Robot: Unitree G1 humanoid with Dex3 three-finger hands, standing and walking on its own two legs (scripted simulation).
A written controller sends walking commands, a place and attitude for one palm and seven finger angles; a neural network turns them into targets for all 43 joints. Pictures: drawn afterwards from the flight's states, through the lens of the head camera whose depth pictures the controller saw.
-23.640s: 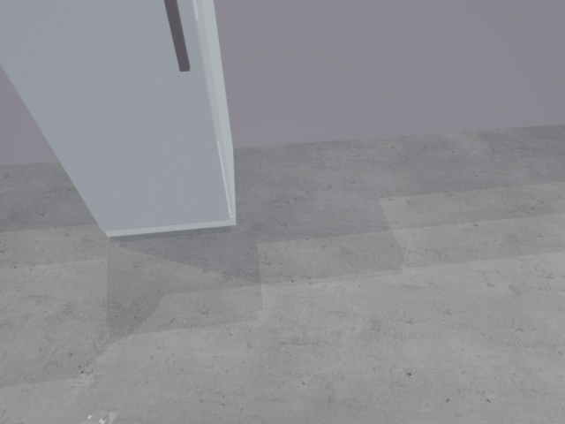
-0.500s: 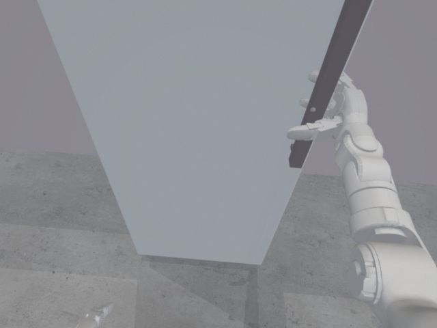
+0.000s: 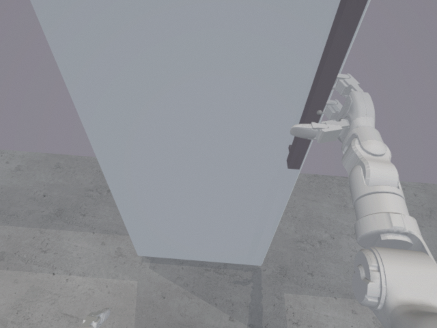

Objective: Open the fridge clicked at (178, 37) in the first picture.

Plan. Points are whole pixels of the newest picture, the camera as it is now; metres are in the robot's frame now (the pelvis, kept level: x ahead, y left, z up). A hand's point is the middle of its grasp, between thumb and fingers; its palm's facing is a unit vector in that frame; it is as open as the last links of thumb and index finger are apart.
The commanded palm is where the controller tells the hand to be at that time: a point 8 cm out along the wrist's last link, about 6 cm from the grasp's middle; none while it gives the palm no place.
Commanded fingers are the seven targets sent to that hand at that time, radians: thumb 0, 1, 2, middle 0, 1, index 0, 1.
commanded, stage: grip the handle and tug to test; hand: right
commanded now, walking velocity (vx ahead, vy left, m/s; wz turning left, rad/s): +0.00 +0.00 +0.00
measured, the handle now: (314, 94) +0.50 -0.12 +0.21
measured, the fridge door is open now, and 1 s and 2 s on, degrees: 0 0 1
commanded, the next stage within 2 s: pull the door a little, standing still in 1.22 s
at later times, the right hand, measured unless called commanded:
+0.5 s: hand (311, 111) +0.44 -0.11 +0.21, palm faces -0.03 +1.00 +0.03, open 6.5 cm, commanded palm +0.42 -0.17 +0.20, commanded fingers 0.00 -0.90 -0.90 0.45 1.40 0.45 1.40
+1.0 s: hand (310, 111) +0.44 -0.11 +0.21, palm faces -0.03 +1.00 +0.03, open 6.5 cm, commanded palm +0.41 -0.18 +0.20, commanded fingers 0.00 -0.90 -0.90 0.45 1.40 0.45 1.40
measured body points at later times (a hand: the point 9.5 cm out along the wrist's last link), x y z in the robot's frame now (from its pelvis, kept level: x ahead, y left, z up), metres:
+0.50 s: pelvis +0.00 +0.00 +0.00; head -0.01 +0.01 +0.45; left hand +0.10 +0.25 -0.11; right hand +0.44 -0.16 +0.21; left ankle -0.03 +0.10 -0.74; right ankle +0.02 -0.11 -0.74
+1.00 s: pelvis -0.01 +0.01 +0.00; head -0.01 +0.02 +0.45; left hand +0.07 +0.27 -0.12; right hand +0.44 -0.16 +0.21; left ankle -0.03 +0.10 -0.74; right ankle +0.02 -0.11 -0.74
